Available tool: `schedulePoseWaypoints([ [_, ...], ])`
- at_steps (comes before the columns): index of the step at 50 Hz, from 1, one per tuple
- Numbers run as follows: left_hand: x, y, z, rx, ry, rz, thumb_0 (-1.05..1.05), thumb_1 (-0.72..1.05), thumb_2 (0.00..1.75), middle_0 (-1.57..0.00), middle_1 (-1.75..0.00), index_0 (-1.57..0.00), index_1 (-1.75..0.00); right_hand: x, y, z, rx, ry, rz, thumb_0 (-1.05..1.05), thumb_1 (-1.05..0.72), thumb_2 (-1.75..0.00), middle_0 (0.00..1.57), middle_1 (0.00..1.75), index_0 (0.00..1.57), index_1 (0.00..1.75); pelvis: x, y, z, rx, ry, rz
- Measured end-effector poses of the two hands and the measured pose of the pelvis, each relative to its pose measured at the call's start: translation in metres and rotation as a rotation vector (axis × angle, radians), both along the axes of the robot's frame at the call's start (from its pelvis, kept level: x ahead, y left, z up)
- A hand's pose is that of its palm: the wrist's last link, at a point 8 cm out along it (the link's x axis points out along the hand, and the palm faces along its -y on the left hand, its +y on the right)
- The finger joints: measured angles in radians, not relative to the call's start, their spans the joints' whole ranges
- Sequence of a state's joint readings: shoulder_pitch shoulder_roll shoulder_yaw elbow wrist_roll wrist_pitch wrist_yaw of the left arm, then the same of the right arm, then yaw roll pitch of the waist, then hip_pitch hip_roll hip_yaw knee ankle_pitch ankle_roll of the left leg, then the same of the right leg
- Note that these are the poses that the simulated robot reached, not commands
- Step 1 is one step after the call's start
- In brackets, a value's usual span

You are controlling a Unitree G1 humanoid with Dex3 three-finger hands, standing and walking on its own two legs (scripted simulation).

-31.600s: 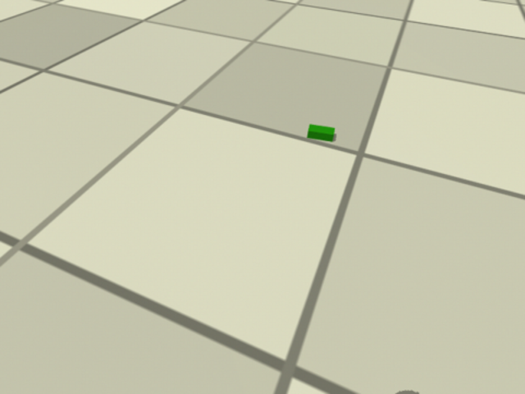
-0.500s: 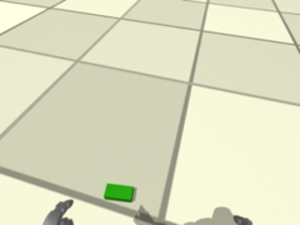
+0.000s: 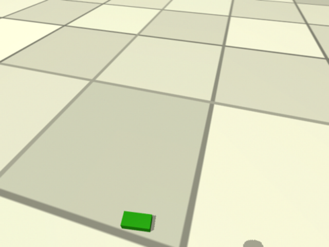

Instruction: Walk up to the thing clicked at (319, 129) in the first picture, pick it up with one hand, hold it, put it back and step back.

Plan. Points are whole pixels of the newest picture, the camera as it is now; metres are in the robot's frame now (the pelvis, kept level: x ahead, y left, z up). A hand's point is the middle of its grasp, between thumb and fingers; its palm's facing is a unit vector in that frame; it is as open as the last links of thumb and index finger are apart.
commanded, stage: stand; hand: left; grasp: from above
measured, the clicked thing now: (137, 221) +0.44 +0.19 -0.75
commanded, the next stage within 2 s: step back in 1.82 s
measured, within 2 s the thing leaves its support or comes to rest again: neither
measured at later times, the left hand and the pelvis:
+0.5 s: hand out of the picture +0.06 +0.23 -0.16, palm faces +0.01 -0.94 -0.33, open 7.4 cm; pelvis +0.00 -0.01 +0.00, yaw +0 degrees
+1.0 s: hand out of the picture +0.08 +0.23 -0.15, palm faces +0.00 -0.94 -0.34, open 7.4 cm; pelvis +0.02 -0.01 +0.01, yaw +0 degrees
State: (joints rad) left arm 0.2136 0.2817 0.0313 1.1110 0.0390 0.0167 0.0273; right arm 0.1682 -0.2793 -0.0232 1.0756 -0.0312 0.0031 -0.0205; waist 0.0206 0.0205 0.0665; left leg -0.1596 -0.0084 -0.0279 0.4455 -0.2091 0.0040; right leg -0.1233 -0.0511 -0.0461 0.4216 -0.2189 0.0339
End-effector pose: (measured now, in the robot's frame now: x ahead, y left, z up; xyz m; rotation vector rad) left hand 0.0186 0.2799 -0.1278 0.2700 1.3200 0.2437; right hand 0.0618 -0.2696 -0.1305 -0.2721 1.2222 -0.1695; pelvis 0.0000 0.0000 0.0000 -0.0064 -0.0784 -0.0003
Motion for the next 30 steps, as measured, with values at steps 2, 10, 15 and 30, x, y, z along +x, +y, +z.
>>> schedulePoseWaypoints([
  [2,0.001,0.001,0.001,0.003,-0.001,-0.001,0.01,0.9,0.9,-0.2,-0.3,-0.2,-0.3,0.0,-0.002,0.0,-0.001,0.002,-0.001,0.01,-0.9,-0.89,0.2,0.3,0.21,0.3,0.0,-0.001,0.001,0.001,-0.001,0.001],
  [10,0.012,0.002,0.006,0.014,-0.018,-0.01,0.0,0.9,0.9,-0.2,-0.3,-0.2,-0.3,-0.002,-0.012,0.003,-0.012,0.013,-0.006,0.01,-0.91,-0.89,0.2,0.3,0.21,0.3,-0.001,-0.004,0.003,0.001,0.0,0.004],
  [15,0.02,0.0,0.006,0.012,-0.028,-0.019,0.0,0.9,0.9,-0.2,-0.3,-0.2,-0.3,-0.003,-0.018,0.005,-0.021,0.022,-0.009,0.01,-0.91,-0.89,0.2,0.3,0.21,0.3,0.0,-0.007,0.003,-0.001,0.001,0.004],
  [30,0.042,-0.003,0.008,0.001,-0.043,-0.032,0.0,0.9,0.9,-0.2,-0.3,-0.2,-0.3,-0.001,-0.023,0.006,-0.027,0.042,-0.008,0.01,-0.91,-0.89,0.2,0.3,0.21,0.3,0.006,-0.009,0.005,0.001,0.012,0.0],
])
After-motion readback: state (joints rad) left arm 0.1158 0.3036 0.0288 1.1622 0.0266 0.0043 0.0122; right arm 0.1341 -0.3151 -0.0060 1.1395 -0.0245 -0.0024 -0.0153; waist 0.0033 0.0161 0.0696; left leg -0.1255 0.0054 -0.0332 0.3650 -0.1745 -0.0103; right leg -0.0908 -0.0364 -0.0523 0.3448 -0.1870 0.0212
